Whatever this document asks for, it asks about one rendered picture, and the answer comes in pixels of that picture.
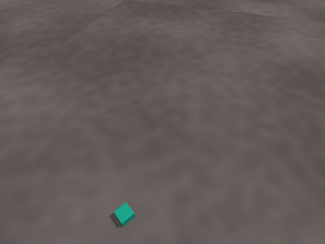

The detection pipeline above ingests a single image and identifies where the small box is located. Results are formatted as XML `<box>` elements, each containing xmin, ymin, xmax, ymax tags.
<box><xmin>114</xmin><ymin>203</ymin><xmax>135</xmax><ymax>226</ymax></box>

